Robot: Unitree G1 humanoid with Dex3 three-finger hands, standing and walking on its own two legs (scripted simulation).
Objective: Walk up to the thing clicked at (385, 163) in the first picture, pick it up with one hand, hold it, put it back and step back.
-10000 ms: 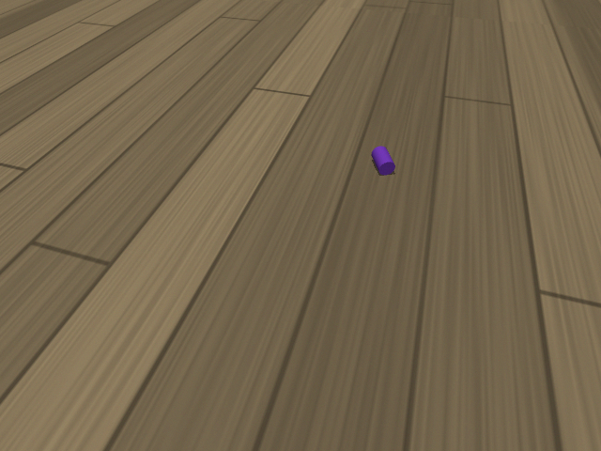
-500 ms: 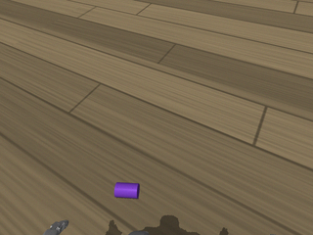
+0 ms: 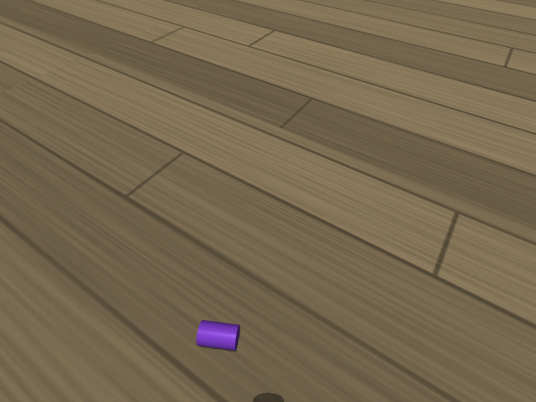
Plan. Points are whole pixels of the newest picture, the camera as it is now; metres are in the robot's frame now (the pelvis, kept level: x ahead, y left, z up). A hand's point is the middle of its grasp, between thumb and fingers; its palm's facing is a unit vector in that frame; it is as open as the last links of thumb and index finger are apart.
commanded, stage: walk up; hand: left
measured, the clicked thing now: (218, 335) +0.45 +0.23 -0.73
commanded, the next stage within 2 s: stand in 0.80 s
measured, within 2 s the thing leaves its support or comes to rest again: neither
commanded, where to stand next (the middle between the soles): +0.05 +0.00 m, yaw -2 degrees
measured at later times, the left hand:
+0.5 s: hand out of the picture +0.07 +0.25 -0.14, palm faces +0.01 -0.93 -0.36, open 7.3 cm
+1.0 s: hand out of the picture +0.09 +0.24 -0.15, palm faces -0.02 -0.94 -0.34, open 7.3 cm
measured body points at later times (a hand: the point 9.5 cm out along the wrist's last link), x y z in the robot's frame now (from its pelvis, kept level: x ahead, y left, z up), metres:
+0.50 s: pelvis -0.01 -0.01 +0.01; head +0.00 -0.02 +0.46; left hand +0.07 +0.30 -0.12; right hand +0.07 -0.31 -0.13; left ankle +0.01 +0.13 -0.74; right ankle +0.00 -0.16 -0.74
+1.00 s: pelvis +0.00 -0.02 +0.01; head +0.01 -0.02 +0.46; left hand +0.09 +0.29 -0.12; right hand +0.08 -0.32 -0.12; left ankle +0.01 +0.13 -0.74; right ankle +0.00 -0.16 -0.74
